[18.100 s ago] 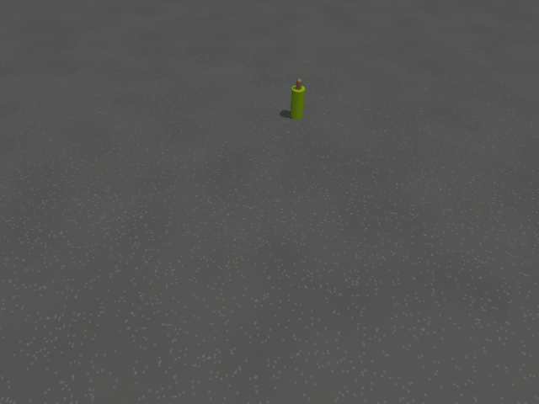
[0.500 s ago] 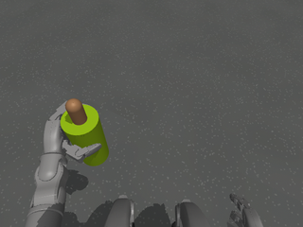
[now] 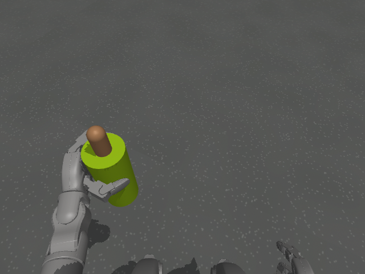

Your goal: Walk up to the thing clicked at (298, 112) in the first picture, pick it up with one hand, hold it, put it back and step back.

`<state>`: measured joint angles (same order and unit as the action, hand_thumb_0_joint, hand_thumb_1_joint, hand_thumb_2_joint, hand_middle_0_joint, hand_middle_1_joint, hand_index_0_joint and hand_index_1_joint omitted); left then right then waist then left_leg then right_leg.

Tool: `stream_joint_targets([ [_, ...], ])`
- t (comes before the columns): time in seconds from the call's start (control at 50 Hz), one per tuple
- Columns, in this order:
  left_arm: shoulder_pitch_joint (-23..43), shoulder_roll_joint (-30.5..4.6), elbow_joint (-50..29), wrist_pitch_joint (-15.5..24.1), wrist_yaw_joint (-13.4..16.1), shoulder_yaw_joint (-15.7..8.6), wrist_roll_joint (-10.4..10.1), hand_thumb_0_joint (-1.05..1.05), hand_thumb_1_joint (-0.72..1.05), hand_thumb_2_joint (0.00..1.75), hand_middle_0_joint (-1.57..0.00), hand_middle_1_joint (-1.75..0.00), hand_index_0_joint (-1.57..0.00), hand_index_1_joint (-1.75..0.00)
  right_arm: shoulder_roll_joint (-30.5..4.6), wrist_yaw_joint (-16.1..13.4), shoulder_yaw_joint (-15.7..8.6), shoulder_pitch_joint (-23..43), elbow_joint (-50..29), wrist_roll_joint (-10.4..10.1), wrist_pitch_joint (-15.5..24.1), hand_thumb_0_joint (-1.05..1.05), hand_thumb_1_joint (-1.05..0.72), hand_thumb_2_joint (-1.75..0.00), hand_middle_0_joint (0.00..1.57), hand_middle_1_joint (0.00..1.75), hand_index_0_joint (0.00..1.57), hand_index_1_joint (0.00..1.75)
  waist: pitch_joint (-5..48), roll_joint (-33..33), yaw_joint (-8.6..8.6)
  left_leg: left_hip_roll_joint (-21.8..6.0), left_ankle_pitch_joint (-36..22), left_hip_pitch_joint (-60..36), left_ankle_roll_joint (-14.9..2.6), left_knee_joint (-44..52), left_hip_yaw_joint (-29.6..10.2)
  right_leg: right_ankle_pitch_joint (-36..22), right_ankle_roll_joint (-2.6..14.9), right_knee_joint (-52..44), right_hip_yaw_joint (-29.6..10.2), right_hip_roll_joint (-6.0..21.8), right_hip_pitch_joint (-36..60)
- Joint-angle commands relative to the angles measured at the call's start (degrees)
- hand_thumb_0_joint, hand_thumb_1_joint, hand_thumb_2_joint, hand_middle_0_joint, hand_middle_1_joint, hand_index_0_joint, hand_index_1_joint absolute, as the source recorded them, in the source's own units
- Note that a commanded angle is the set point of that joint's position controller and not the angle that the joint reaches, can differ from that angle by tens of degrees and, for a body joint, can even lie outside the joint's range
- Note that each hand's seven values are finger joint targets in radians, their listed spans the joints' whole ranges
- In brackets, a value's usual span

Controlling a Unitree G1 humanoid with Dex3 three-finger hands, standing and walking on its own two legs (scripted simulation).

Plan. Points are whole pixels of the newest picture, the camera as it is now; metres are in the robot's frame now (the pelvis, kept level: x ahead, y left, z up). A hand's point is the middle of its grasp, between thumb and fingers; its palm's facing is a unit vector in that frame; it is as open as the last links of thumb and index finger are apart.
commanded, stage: lift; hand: left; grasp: from the side
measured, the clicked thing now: (111, 166) +0.34 +0.17 +0.04
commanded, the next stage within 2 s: hold in 0.32 s
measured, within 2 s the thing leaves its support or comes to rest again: neither
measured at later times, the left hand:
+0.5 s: hand (108, 161) +0.34 +0.17 +0.06, palm faces +0.09 -1.00 +0.00, open 11.3 cm
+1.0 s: hand (104, 158) +0.33 +0.17 +0.08, palm faces +0.11 -0.99 +0.00, open 11.3 cm
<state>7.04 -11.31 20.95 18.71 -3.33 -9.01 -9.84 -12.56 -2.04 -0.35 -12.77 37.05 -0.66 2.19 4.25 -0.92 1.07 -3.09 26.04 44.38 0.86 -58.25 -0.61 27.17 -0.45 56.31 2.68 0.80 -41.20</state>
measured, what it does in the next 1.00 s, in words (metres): stands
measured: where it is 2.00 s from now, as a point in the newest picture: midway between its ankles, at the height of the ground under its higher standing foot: outside the picture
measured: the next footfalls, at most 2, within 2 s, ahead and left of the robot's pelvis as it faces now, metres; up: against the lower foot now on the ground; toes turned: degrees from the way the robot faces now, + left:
none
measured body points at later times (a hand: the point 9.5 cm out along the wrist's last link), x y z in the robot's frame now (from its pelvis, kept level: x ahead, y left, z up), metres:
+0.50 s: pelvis +0.01 +0.00 +0.02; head +0.06 +0.00 +0.46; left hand +0.33 +0.22 +0.06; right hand +0.14 -0.25 -0.09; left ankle +0.03 +0.13 -0.68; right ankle +0.01 -0.13 -0.68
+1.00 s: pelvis +0.01 +0.00 +0.03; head +0.05 +0.00 +0.47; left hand +0.32 +0.22 +0.08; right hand +0.14 -0.24 -0.08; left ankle +0.03 +0.13 -0.68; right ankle +0.01 -0.13 -0.68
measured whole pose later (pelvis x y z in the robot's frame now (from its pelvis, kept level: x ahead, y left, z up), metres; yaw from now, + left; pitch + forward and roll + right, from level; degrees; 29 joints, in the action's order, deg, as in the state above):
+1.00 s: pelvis +0.01 +0.00 +0.03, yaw +0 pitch +7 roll -1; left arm 5.5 -10.0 21.0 18.8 -3.4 -8.3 -10.1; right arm -12.3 -1.7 -0.5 -12.8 37.7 -0.5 1.1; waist 2.2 -1.0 0.8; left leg -2.8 23.0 32.6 0.8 -48.9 0.2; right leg 24.0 -0.6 47.2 2.1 0.9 -29.8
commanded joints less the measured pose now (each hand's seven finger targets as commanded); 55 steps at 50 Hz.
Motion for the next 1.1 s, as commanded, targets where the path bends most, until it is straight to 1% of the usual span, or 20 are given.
stream_joint_targets([
  [0.0,13.63,-6.96,-12.66,4.60,0.14,-2.31,-0.96,0.00,-0.05,1.19,-1.21,-1.38,-1.24,-1.38,-7.77,-0.31,-2.71,0.24,-6.39,0.14,2.45,0.00,-0.92,-0.90,0.20,0.30,0.20,0.30,17.55,-0.47,0.32,1.89,-13.47,-13.28,-1.20,8.73,0.14,-17.19,0.68,-9.11,-0.92,-1.15,9.60],
  [0.02,13.55,-7.26,-12.55,4.52,0.13,-2.41,-0.65,0.00,-0.07,1.20,-1.22,-1.39,-1.24,-1.39,-7.81,-0.27,-2.81,0.18,-6.35,0.22,2.34,0.00,-0.93,-0.90,0.20,0.30,0.20,0.30,17.43,-1.06,0.46,1.80,-14.04,-14.03,-1.14,8.92,0.08,-17.47,0.82,-9.27,-0.88,-1.22,8.75],
  [0.04,12.59,-5.70,-11.93,4.32,0.05,-1.07,-0.67,0.00,-0.06,1.20,-1.22,-1.38,-1.24,-1.38,-7.54,-0.29,-2.62,0.27,-6.57,0.18,2.25,0.00,-0.92,-0.90,0.20,0.30,0.20,0.30,16.97,0.14,0.59,1.80,-14.45,-13.81,-1.19,9.16,0.07,-18.05,0.68,-9.39,-0.70,-1.24,9.85],
  [0.06,12.87,-6.64,-11.85,4.42,-0.03,-2.47,-0.84,0.00,-0.07,1.20,-1.22,-1.38,-1.24,-1.38,-7.91,-0.23,-2.87,-0.08,-6.10,0.35,2.22,0.00,-0.92,-0.90,0.20,0.30,0.20,0.30,17.54,-0.17,0.57,1.73,-15.50,-14.28,-1.16,9.00,0.04,-18.90,0.78,-9.40,-0.73,-1.31,9.84],
  [0.12,11.99,-5.95,-10.14,4.21,-0.49,-1.98,-1.07,0.00,-0.07,1.21,-1.22,-1.40,-1.25,-1.40,-8.18,-0.09,-2.88,-0.06,-6.01,0.28,1.99,0.00,-0.92,-0.90,0.20,0.30,0.20,0.30,17.37,-0.52,0.53,1.50,-18.29,-16.48,-1.06,9.54,-0.27,-20.45,0.93,-9.45,-0.43,-1.47,9.81],
  [0.14,14.27,-6.94,-12.96,4.49,-0.50,-2.33,-1.00,0.00,-0.04,1.21,-1.23,-1.40,-1.25,-1.39,-8.16,-0.08,-2.92,0.21,-6.29,0.26,1.96,0.00,-0.92,-0.90,0.20,0.30,0.20,0.30,16.92,-0.89,0.25,1.51,-18.41,-16.51,-0.98,9.89,-0.23,-20.52,0.95,-9.65,-0.44,-1.43,10.19],
  [0.22,13.67,-6.98,-12.33,5.04,-0.47,-3.32,-1.30,0.00,-0.06,1.20,-1.23,-1.39,-1.25,-1.39,-7.84,-0.03,-2.84,0.52,-6.32,0.34,1.72,0.00,-0.92,-0.90,0.20,0.30,0.20,0.30,16.62,1.05,-0.01,1.91,-16.84,-15.20,-1.30,10.36,0.52,-21.02,0.49,-10.89,-1.12,-1.04,13.32],
  [0.4,11.93,-5.43,-10.25,4.86,-1.04,-1.56,-0.79,0.00,-0.06,1.20,-1.24,-1.40,-1.26,-1.40,-7.96,0.11,-3.09,0.93,-6.27,0.39,1.37,0.00,-0.92,-0.90,0.20,0.30,0.20,0.30,15.14,-0.22,0.56,1.90,-17.13,-17.65,-1.12,12.09,0.59,-20.32,0.74,-12.18,-0.83,-1.25,12.98],
  [0.42,13.21,-6.54,-12.27,5.20,-0.93,-2.82,-1.12,0.00,-0.06,1.12,-1.25,-1.38,-1.27,-1.37,-8.08,0.11,-3.11,1.07,-6.44,0.38,1.37,0.00,-0.93,-0.90,0.20,0.30,0.20,0.30,15.27,-0.92,0.04,1.81,-17.03,-18.26,-0.99,12.48,0.44,-19.67,0.89,-12.27,-0.68,-1.34,12.66],
  [0.5,13.89,-7.18,-14.32,5.73,0.04,-3.69,-1.27,0.00,-0.04,1.11,-1.23,-1.36,-1.25,-1.35,-7.75,0.01,-2.92,1.28,-6.73,0.39,1.20,0.00,-0.94,-0.90,0.20,0.30,0.20,0.30,16.09,0.43,-0.46,2.08,-16.54,-17.97,-1.16,12.94,0.90,-20.20,0.51,-13.23,-1.10,-1.04,15.80],
  [0.54,12.61,-5.06,-12.62,5.61,0.03,-1.98,-1.12,0.00,-0.06,1.10,-1.23,-1.35,-1.25,-1.34,-7.44,0.14,-2.74,1.17,-6.41,0.53,1.24,0.00,-0.94,-0.90,0.20,0.30,0.20,0.30,15.26,-0.25,-0.01,2.01,-16.55,-18.54,-1.02,13.39,0.73,-19.69,0.69,-13.19,-0.82,-1.24,14.76],
  [0.66,12.31,-5.29,-13.23,4.96,-0.23,-0.96,-0.69,0.00,0.00,1.09,-1.22,-1.33,-1.24,-1.33,-7.70,-0.09,-2.84,1.51,-6.69,0.33,1.11,0.00,-0.93,-0.90,0.20,0.30,0.20,0.30,14.06,0.49,0.23,2.01,-15.74,-19.12,-1.02,14.36,0.74,-19.11,0.62,-14.34,-0.78,-1.27,15.13],
  [0.74,13.55,-6.22,-13.00,4.59,0.05,-2.37,-0.96,0.00,-0.02,1.11,-1.22,-1.35,-1.25,-1.35,-7.92,-0.06,-2.92,1.84,-6.72,0.21,1.32,0.00,-0.93,-0.90,0.20,0.30,0.20,0.30,13.18,-0.16,0.04,1.83,-15.43,-19.95,-0.81,15.25,0.39,-18.18,0.80,-14.61,-0.35,-1.42,15.07],
  [0.76,13.92,-6.26,-14.21,4.67,0.19,-2.13,-0.87,0.00,-0.01,1.11,-1.23,-1.36,-1.25,-1.35,-7.61,-0.01,-2.71,1.66,-6.66,0.35,1.34,0.00,-0.93,-0.90,0.20,0.30,0.20,0.30,13.80,-0.82,-0.23,1.90,-15.16,-20.11,-0.78,15.46,0.33,-17.88,0.82,-14.71,-0.35,-1.39,15.45],
  [0.78,11.19,-4.70,-10.86,4.25,0.16,-1.22,-0.93,0.00,-0.02,1.12,-1.22,-1.36,-1.25,-1.35,-7.71,0.01,-2.70,1.72,-6.81,0.28,1.35,0.00,-0.93,-0.90,0.20,0.30,0.20,0.30,13.27,0.31,0.29,1.84,-15.44,-20.29,-0.83,15.50,0.37,-18.16,0.80,-14.74,-0.29,-1.50,15.11],
  [0.84,13.23,-6.31,-13.83,4.55,0.24,-2.39,-1.14,0.00,0.00,1.13,-1.23,-1.37,-1.25,-1.36,-7.87,-0.16,-2.78,1.75,-6.71,0.18,1.25,0.00,-0.93,-0.90,0.20,0.30,0.20,0.30,13.95,-0.49,-0.05,1.86,-17.18,-21.31,-0.76,15.66,0.42,-19.65,0.78,-14.89,-0.36,-1.42,16.19],
  [0.9,12.40,-5.75,-12.67,4.30,0.19,-1.99,-1.00,0.00,-0.05,1.13,-1.24,-1.37,-1.26,-1.37,-7.65,-0.02,-2.68,1.54,-6.41,0.25,1.41,0.00,-0.93,-0.90,0.20,0.30,0.20,0.30,13.49,0.26,-0.12,1.84,-18.45,-21.18,-0.89,15.47,0.55,-20.92,0.64,-15.05,-0.51,-1.38,16.85],
  [0.92,11.80,-4.02,-12.27,4.08,0.08,-0.34,-0.92,0.00,-0.04,1.14,-1.23,-1.37,-1.25,-1.37,-7.28,0.01,-2.50,1.38,-6.52,0.31,1.34,0.00,-0.93,-0.90,0.20,0.30,0.20,0.30,13.75,0.24,0.20,1.85,-19.20,-21.52,-0.99,15.38,0.63,-21.83,0.56,-15.13,-0.62,-1.31,16.90],
  [1.02,13.75,-6.34,-13.22,4.34,0.25,-2.25,-0.51,0.00,-0.03,1.13,-1.23,-1.36,-1.25,-1.36,-7.43,0.11,-2.73,1.88,-6.66,0.40,1.29,0.00,-0.93,-0.90,0.20,0.30,0.20,0.30,12.53,-0.33,-0.21,2.01,-16.03,-20.45,-0.94,16.23,0.76,-18.89,0.69,-15.89,-0.59,-1.22,16.64],
  [1.08,12.55,-4.70,-12.55,4.67,0.07,-1.44,-1.10,0.00,-0.01,1.13,-1.24,-1.38,-1.26,-1.37,-7.58,0.20,-2.79,2.21,-6.85,0.27,1.35,0.00,-0.93,-0.90,0.20,0.30,0.20,0.30,12.43,0.68,-0.04,1.97,-15.87,-21.01,-1.00,16.50,0.65,-18.69,0.66,-15.93,-0.51,-1.24,16.92],
])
